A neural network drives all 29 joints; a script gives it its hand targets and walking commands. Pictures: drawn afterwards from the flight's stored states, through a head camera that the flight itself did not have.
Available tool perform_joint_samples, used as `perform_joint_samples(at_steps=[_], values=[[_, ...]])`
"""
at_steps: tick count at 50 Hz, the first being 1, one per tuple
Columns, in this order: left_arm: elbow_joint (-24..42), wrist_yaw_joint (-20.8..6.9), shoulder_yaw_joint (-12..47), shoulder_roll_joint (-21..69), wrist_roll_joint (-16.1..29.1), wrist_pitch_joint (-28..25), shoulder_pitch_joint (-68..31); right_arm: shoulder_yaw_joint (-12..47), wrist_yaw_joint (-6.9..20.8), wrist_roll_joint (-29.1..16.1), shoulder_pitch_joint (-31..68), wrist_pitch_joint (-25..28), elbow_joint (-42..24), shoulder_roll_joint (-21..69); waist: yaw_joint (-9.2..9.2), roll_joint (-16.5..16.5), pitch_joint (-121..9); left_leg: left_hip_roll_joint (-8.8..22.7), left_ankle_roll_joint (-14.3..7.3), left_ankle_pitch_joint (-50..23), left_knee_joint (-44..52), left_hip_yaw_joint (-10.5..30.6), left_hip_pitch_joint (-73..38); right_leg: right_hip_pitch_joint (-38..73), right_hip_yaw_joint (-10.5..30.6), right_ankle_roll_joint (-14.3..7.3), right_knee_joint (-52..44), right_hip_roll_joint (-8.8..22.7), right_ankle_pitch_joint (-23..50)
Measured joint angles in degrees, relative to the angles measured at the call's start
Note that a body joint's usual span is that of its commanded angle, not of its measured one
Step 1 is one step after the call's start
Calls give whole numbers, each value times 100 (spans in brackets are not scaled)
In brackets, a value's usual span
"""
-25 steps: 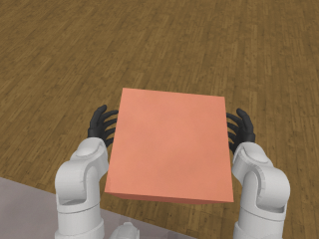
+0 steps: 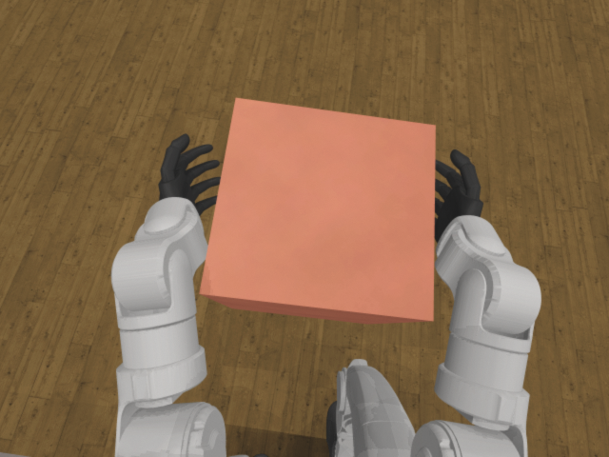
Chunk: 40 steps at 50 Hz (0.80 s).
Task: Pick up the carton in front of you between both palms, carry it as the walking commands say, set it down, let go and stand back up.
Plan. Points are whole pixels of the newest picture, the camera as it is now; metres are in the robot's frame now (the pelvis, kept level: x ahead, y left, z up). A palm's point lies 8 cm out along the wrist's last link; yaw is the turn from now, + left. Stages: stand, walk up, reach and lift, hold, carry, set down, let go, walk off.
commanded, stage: carry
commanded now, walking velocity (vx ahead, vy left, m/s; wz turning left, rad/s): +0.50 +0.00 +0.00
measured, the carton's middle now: (315, 233) +0.37 -0.02 +0.04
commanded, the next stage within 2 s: none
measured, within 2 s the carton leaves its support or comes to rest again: neither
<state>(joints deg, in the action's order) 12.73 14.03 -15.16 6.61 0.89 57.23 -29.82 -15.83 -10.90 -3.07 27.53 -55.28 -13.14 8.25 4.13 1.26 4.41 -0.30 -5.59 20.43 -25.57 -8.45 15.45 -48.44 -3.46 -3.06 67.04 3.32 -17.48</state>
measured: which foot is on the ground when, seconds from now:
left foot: down 0.00-0.14, up 0.16-0.58, down 0.60-0.96, up 0.98-1.00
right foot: up 0.00-0.12, down 0.14-0.64, up 0.66-0.92, down 0.94-1.00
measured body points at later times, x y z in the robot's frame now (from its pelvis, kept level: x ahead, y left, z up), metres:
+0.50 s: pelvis +0.33 -0.01 +0.04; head +0.37 -0.01 +0.48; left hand +0.67 +0.17 +0.18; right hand +0.70 -0.14 +0.17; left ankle +0.46 +0.13 -0.63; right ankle +0.26 -0.09 -0.71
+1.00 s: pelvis +0.63 +0.04 +0.06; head +0.67 +0.05 +0.51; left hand +0.92 +0.31 +0.19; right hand +1.03 +0.01 +0.19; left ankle +0.54 +0.10 -0.64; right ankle +0.72 -0.05 -0.65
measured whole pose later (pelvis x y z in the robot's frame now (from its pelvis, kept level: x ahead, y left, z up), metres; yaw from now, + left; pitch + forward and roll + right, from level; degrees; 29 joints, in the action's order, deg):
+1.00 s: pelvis +0.63 +0.04 +0.06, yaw +18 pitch +6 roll -2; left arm 9.3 12.4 -15.7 8.4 -1.3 60.1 -30.3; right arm -16.0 -12.0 -1.3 30.2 -62.5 -10.4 5.6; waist -1.8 -3.0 -2.2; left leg -2.5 -2.5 27.8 -49.4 2.2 22.9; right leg -31.1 -5.8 -3.8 41.4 0.3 -22.1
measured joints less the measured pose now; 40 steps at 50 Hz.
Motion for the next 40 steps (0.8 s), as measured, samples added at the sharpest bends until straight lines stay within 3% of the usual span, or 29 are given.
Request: perform_joint_samples(at_steps=[4, 6, 7, 9, 12, 14, 16, 23, 28, 30, 32, 35, 37, 40], values=[[316, -1, 41, 53, -10, 88, 188, 76, -23, -54, -105, -124, -247, 5, 15, -55, -151, -18, 114, 343, 349, 119, -702, 195, -290, -93, -1535, -81, 408], [339, -25, 88, 62, -14, 123, 221, 90, -22, -30, -156, -213, -346, -15, -91, -105, -215, 49, 262, 581, 206, 104, -977, 654, -551, -161, -2458, -271, 626], [288, -50, 126, 76, -30, 136, 200, 74, -17, -15, -191, -255, -382, -41, -179, -114, -226, 99, 322, 714, -242, 75, -971, 1025, -657, -283, -2888, -360, 556], [179, -87, 189, 123, -97, 144, 121, 52, 6, 49, -164, -304, -343, -163, -466, -230, -180, 207, 385, 791, -2030, 300, -424, 1280, -710, -472, -2735, -459, -175], [137, -155, 263, 137, 44, 281, 163, -54, -34, 196, -133, -343, -174, -189, -885, -123, -85, -68, 306, 680, -4658, 802, 756, 1663, -573, -399, -2831, -513, -237], [163, -114, 245, 144, 60, 303, 264, -140, -61, 315, -77, -394, -103, -75, -997, -69, -59, -72, 250, 440, -5216, 870, 1432, 2021, -500, -384, -3157, -516, -280], [214, -87, 200, 131, 116, 318, 300, -184, -74, 420, -25, -417, -103, 25, -1045, -38, -53, 27, 256, 232, -5104, 836, 1969, 2380, -433, -360, -3487, -496, -319], [165, -108, 214, 53, 177, 397, 28, -105, -138, 435, 49, -530, -248, -112, -803, -165, -374, 382, 340, -290, -3474, 580, 2983, 3580, -435, -152, -4308, -364, -684], [-212, -161, 137, 134, -130, 532, 3, -63, -108, 343, 123, -756, 210, -278, -425, -123, -786, 312, 144, -610, -1864, 65, 2524, 4542, -583, 135, -4698, -156, -1178], [-270, -138, 50, 113, -234, 556, 45, 22, -111, 272, 255, -793, 467, -265, -172, -48, -804, 50, 26, -523, -1312, -121, 1980, 4638, -749, 229, -4000, 78, -1557], [-352, -111, -99, 7, -321, 521, 83, 97, -117, 231, 359, -780, 681, -153, 183, 102, -736, -205, 124, -342, -1475, -132, 1767, 4095, -545, 280, -2072, 367, -1057], [-501, -55, -299, 13, -247, 508, 74, 153, -188, 227, 368, -787, 832, -117, 457, -12, -575, -385, 180, -98, -1312, 131, 1487, 2706, 277, 295, 909, -81, -923], [-429, -67, -383, 144, -309, 505, 69, 161, -206, 126, 304, -752, 793, -159, 472, -68, -450, -447, 222, -146, -965, 328, 1211, 1982, 413, 249, 1389, -220, -848], [-153, -102, -423, 290, -371, 411, 54, 102, -207, -14, 318, -653, 579, -165, 342, -119, -348, -470, 212, -122, -578, 575, 882, 1185, 390, 248, 763, -170, -918]])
